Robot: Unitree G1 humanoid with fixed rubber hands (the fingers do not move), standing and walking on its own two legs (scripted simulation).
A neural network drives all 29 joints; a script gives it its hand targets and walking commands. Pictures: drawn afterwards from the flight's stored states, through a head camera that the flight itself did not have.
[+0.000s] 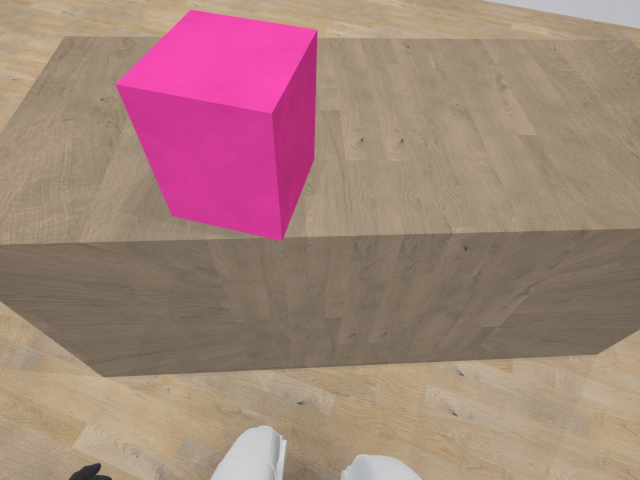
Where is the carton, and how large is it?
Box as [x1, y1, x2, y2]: [115, 10, 316, 240]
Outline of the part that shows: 190,10 115,84 172,215 281,240 313,160 316,30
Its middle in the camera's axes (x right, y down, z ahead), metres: -0.13 -0.18 +0.62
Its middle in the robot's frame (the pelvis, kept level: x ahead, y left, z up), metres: +0.60 +0.14 +0.06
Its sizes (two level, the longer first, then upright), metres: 0.210 0.200 0.250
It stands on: a pedestal, 0.68 m high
